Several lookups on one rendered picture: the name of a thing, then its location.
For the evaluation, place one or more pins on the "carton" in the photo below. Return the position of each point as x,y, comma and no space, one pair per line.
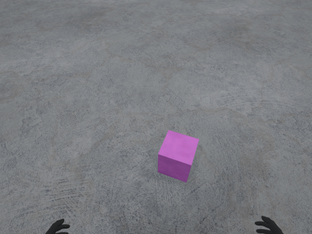
176,155

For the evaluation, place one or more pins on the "right robot hand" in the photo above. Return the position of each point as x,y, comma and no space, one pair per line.
268,223

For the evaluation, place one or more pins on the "left robot hand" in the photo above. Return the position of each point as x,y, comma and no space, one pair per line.
58,225

